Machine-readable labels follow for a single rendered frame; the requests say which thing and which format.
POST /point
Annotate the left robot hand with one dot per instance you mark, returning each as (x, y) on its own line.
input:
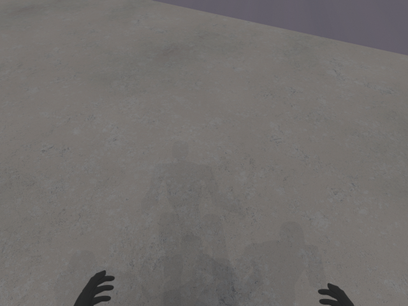
(87, 296)

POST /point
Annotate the right robot hand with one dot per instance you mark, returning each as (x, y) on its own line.
(337, 293)

